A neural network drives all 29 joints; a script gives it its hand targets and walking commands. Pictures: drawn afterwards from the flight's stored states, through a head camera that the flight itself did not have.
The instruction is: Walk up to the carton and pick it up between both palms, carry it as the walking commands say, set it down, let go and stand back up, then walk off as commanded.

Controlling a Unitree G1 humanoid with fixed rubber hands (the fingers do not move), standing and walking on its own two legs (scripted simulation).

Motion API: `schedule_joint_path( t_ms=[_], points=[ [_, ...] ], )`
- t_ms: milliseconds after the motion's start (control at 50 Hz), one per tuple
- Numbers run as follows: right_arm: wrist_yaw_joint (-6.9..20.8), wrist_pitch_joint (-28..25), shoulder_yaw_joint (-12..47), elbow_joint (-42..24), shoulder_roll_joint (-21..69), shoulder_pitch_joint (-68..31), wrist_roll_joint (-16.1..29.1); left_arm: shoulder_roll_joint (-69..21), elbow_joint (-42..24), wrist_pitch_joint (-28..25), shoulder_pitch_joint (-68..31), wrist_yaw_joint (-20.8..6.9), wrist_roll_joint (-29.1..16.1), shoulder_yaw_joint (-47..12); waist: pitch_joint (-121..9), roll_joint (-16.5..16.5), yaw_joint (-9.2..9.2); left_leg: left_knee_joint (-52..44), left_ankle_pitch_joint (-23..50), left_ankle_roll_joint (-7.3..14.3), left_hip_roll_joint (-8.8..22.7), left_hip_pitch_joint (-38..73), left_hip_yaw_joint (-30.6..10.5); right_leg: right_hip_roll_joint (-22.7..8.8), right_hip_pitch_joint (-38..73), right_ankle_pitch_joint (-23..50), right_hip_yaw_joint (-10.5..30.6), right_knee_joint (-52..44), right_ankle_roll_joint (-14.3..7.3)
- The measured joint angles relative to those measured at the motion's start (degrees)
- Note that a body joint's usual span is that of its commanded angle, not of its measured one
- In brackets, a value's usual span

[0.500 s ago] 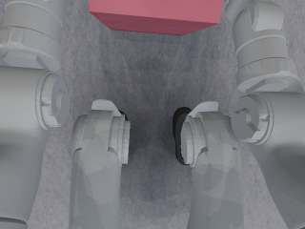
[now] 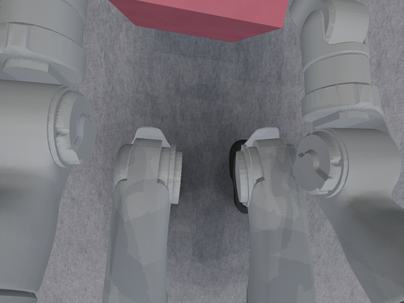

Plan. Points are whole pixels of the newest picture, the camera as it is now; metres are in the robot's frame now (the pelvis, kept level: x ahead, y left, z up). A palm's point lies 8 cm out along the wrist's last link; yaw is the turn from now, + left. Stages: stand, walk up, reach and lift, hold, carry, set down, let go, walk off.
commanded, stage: reach and lift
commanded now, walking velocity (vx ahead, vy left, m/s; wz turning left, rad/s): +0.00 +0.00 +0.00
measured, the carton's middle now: out of the picture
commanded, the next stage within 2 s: none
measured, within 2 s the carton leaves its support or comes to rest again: neither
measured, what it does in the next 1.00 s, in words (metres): rises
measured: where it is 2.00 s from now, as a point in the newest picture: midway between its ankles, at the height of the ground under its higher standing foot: (201, 189)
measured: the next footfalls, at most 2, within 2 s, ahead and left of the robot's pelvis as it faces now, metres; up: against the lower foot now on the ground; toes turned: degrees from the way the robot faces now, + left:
none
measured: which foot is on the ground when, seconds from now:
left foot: down 0.00-1.00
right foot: down 0.00-1.00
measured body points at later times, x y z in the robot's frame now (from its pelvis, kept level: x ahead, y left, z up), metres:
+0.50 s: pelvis +0.00 +0.00 +0.04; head +0.37 +0.03 +0.27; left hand +0.60 +0.17 -0.10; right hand +0.57 -0.12 -0.11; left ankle +0.11 +0.11 -0.36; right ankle +0.12 -0.13 -0.36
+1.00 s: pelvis -0.03 +0.00 +0.08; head +0.33 +0.03 +0.34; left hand +0.57 +0.16 -0.02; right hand +0.54 -0.13 -0.04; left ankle +0.11 +0.11 -0.36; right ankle +0.12 -0.13 -0.36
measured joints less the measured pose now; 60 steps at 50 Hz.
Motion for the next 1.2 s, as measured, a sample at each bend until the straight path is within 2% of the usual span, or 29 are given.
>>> schedule_joint_path(
  t_ms=[100,220,380,500,640,780,980,1200],
  points=[
    [0.5,2.1,-2.1,-3.3,1.0,0.5,-2.0,-0.9,-1.2,0.7,0.1,-0.6,1.7,2.3,0.1,1.1,-0.4,-1.5,1.2,0.2,-0.4,0.3,-0.2,-0.1,0.7,0.8,0.1,-1.6,0.3],
    [0.8,5.0,-2.8,-6.2,1.0,0.6,-2.5,-1.8,-3.7,2.5,0.8,-0.6,3.0,3.5,0.2,0.6,-0.87,-3.1,1.9,0.4,-0.2,1.0,-0.3,0.2,1.5,1.7,0.2,-3.5,0.7],
    [1.5,5.4,-4.0,-6.6,1.1,-0.6,-3.4,-2.1,-6.3,3.8,0.9,-0.8,4.7,4.4,0.1,-0.3,-0.36,-5.1,1.5,0.5,0.1,3.1,-0.5,0.6,3.4,1.7,0.3,-5.7,0.5],
    [1.7,5.4,-4.5,-9.3,2.3,1.7,-4.0,-2.9,-9.2,4.6,2.8,-0.8,4.5,4.5,0.2,0.8,0.32,-6.7,1.3,0.3,-0.6,5.2,-1.0,0.2,5.8,1.2,0.2,-7.4,0.3],
    [1.6,6.5,-4.7,-12.4,3.3,4.5,-4.0,-3.6,-10.6,4.9,4.9,-0.8,3.7,4.1,0.2,1.4,-0.43,-9.2,2.5,0.2,-1.5,7.8,-1.9,0.4,9.0,1.8,0.3,-10.1,0.8],
    [2.3,7.0,-6.5,-12.2,3.3,4.0,-4.4,-4.5,-9.9,5.1,4.2,-0.7,5.2,5.2,0.1,0.7,-1.0,-11.9,4.5,0.1,-1.2,10.1,-2.2,0.8,11.2,4.1,0.5,-13.1,1.0],
    [3.3,8.3,-8.4,-12.0,4.1,2.7,-7.2,-5.6,-10.1,6.8,3.1,-1.9,9.1,9.2,0.1,1.1,-0.52,-16.3,6.8,-0.2,-1.1,12.8,-2.0,0.9,13.4,6.4,1.3,-16.9,0.9],
    [3.2,9.7,-7.8,-15.3,5.1,5.2,-7.5,-6.2,-13.2,7.4,6.3,-2.0,7.8,8.5,0.1,1.4,-1.28,-20.9,7.5,-0.4,-1.5,17.6,-2.9,0.3,18.4,6.9,1.0,-21.6,0.3]
  ],
)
